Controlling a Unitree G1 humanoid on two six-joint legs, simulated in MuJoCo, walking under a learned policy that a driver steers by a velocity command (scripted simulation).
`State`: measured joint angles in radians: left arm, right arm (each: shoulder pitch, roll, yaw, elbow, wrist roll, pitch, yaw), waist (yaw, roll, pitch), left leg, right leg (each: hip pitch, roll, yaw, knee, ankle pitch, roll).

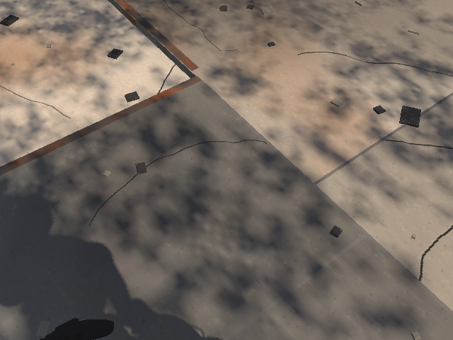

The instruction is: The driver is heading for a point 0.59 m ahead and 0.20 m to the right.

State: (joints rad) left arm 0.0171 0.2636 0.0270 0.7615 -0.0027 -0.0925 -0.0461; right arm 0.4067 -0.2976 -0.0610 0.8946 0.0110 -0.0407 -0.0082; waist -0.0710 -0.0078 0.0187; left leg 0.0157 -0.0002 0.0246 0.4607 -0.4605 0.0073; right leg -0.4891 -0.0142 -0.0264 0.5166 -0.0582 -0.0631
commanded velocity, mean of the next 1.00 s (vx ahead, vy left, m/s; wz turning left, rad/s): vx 0.49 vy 0.00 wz -0.28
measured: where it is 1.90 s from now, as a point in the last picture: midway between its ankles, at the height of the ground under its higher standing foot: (242, 268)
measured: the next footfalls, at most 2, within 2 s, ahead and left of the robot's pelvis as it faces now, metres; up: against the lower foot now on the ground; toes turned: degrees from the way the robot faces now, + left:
left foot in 0.50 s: +0.45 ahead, +0.14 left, +0.00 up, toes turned -4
right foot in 1.00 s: +0.66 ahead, -0.18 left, +0.00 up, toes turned -23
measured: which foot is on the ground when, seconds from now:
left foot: up 0.00-0.48, down 0.50-1.00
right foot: down 0.00-0.50, up 0.52-0.98, down 1.00-1.00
